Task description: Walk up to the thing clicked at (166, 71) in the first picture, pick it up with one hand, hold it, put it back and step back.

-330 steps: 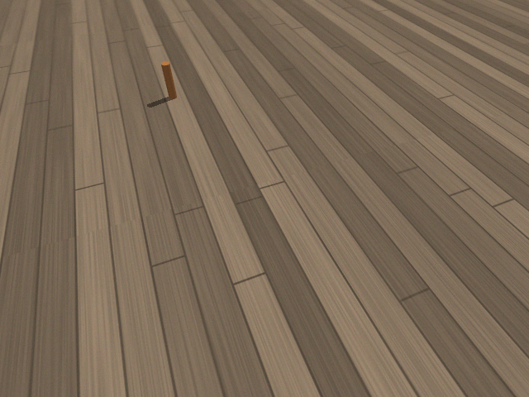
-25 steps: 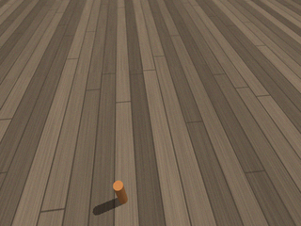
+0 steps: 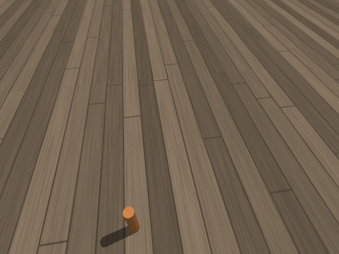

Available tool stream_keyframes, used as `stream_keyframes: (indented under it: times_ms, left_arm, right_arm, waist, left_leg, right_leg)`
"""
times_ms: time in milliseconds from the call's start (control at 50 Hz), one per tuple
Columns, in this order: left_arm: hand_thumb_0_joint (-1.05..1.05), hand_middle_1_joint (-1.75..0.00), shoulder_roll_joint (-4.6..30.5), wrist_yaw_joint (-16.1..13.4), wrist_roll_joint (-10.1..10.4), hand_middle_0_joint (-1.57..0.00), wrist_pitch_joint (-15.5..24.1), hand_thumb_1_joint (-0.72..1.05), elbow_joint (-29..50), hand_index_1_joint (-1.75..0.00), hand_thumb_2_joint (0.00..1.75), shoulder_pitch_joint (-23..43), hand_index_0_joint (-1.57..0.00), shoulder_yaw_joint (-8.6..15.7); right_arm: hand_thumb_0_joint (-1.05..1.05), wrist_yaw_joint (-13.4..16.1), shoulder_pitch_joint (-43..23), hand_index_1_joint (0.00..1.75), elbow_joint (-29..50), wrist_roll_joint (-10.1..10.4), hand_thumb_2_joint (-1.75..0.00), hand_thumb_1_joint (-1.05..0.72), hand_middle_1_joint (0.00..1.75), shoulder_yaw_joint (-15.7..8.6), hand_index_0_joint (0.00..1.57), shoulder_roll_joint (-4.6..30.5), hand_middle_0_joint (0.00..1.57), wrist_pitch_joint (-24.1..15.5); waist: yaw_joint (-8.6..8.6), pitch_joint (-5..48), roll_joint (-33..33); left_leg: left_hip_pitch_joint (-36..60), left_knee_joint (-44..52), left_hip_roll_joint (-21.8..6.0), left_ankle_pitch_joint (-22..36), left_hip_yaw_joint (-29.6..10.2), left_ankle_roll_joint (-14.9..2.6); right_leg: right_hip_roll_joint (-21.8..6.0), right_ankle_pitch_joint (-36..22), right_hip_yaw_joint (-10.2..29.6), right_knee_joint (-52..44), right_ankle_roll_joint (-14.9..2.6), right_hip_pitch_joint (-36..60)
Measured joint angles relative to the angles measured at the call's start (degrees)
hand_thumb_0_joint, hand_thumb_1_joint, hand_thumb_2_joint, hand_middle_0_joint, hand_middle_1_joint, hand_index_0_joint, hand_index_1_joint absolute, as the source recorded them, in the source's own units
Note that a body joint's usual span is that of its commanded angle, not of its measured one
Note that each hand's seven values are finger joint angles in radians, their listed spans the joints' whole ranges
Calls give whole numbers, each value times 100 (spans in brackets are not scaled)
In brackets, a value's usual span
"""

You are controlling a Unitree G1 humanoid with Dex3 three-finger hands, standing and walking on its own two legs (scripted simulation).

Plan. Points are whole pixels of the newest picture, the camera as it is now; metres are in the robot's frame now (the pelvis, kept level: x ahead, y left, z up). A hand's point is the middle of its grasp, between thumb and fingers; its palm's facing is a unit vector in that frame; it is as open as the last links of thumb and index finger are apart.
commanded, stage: walk up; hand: left
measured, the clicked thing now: (131, 220) +0.41 +0.21 -0.66
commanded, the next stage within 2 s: stand in 0.50 s
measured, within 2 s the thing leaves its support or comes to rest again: neither
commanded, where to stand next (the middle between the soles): +0.07 -0.01 m, yaw -1 degrees
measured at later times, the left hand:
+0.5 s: hand out of the picture +0.08 +0.25 -0.16, palm faces -0.02 -0.94 -0.33, open 7.4 cm
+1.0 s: hand out of the picture +0.09 +0.25 -0.16, palm faces -0.04 -0.94 -0.34, open 7.4 cm
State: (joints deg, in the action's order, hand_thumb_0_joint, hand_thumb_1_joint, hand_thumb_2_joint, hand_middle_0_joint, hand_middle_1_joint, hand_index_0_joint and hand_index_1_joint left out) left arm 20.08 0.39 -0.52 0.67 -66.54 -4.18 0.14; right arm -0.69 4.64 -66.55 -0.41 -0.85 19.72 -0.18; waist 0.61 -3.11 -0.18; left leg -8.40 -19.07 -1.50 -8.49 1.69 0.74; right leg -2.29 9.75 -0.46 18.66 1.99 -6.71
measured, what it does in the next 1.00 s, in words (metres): stands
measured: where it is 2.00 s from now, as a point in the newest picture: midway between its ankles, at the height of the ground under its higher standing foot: outside the picture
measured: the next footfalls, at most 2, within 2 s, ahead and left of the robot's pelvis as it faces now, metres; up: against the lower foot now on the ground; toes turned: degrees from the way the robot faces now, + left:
none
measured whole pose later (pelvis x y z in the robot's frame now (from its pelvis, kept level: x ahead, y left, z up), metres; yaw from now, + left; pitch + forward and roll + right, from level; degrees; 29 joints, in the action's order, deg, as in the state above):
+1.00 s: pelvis +0.02 -0.01 +0.00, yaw +0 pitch -2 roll +0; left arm 20.3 0.3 -0.7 0.6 -64.4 -6.6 -0.4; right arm -0.5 5.5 -66.0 -0.6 -0.7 19.9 -0.4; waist 0.4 -2.5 0.3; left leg -7.2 -18.2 -1.7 -9.4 1.7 1.2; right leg -2.1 11.1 -0.5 18.6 1.6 -6.0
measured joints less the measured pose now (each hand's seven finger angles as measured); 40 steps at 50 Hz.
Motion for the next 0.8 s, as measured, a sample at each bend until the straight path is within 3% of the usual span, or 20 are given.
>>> stream_keyframes:
  times_ms: [380,800]
  left_arm:
    - [0,-30,-32,-6,-13,-20,2,91,-2,-30,90,-160,-20,17]
    - [0,-30,24,-15,-31,-20,8,91,180,-30,90,-214,-20,-44]
  right_arm:
    - [0,-7,-57,30,37,11,-90,-91,30,2,20,-4,20,26]
    - [0,15,42,30,64,-23,-90,-91,30,10,20,-10,20,-8]
  waist:
    - [-70,19,1]
    - [-18,76,66]
  left_leg:
    - [19,-17,-8,-41,-3,0]
    - [88,68,-11,-60,2,27]
  right_leg:
    - [8,15,-3,-31,1,41]
    - [10,76,-1,-37,-17,71]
